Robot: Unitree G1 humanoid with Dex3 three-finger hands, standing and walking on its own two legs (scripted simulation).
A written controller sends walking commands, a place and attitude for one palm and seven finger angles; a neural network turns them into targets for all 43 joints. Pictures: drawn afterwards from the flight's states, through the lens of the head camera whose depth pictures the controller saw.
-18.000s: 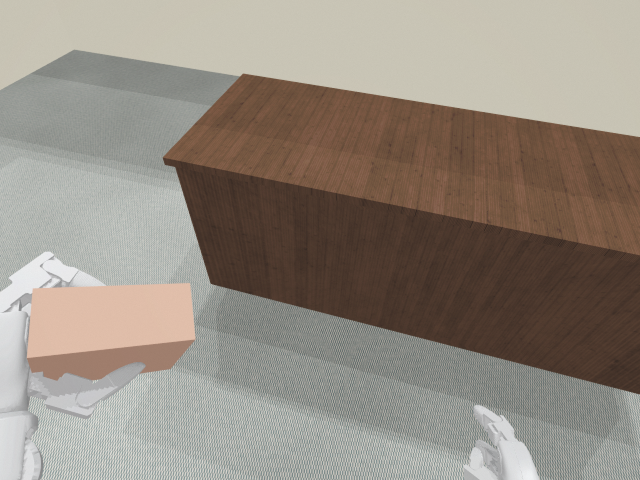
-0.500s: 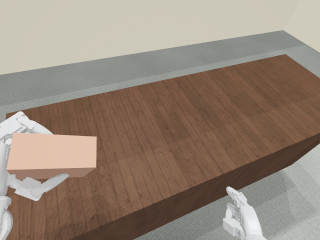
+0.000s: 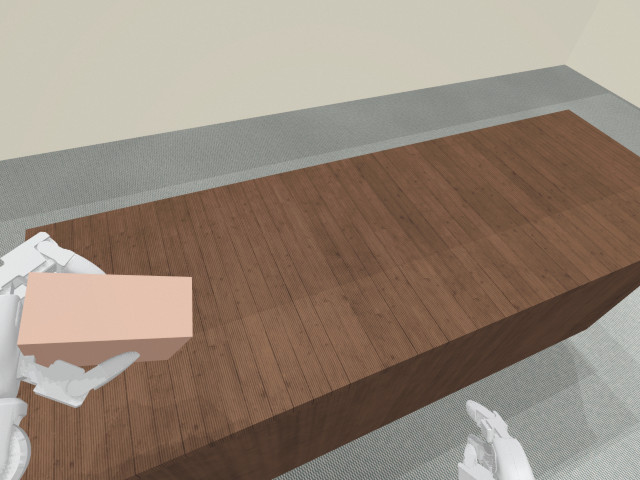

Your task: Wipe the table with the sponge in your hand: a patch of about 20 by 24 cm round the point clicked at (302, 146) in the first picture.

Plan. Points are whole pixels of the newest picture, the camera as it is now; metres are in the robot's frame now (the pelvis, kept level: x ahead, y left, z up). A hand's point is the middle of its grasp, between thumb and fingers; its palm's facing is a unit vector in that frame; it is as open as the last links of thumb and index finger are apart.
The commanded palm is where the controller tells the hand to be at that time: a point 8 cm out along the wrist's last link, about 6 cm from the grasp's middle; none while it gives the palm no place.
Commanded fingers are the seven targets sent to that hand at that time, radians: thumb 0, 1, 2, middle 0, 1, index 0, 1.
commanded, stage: shuffle to correct the standing spot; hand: left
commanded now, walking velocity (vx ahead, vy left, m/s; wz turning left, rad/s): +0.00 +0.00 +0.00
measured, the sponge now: (134, 323) +0.23 +0.21 +0.13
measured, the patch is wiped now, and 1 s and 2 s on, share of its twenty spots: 0.00 0.00 0.00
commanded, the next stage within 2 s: none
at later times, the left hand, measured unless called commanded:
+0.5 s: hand (124, 317) +0.23 +0.21 +0.15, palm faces +0.32 -0.87 -0.37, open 10.0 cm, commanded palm +0.16 +0.24 +0.17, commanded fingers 0.00 0.10 1.30 -1.20 -1.60 -1.20 -1.60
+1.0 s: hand (186, 317) +0.23 +0.15 +0.15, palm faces +0.28 -0.88 -0.39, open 10.0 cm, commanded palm +0.17 +0.20 +0.17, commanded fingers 0.00 0.10 1.30 -1.20 -1.60 -1.20 -1.60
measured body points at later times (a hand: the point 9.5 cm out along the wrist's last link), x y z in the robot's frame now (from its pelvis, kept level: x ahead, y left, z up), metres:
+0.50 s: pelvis +0.00 -0.03 +0.00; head +0.02 -0.01 +0.45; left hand +0.20 +0.25 +0.17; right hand +0.18 -0.25 -0.07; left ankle +0.03 +0.06 -0.74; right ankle +0.01 -0.13 -0.74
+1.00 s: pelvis +0.01 -0.08 -0.01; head +0.03 -0.07 +0.44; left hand +0.21 +0.20 +0.17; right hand +0.17 -0.33 -0.08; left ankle +0.03 +0.06 -0.74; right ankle +0.01 -0.13 -0.74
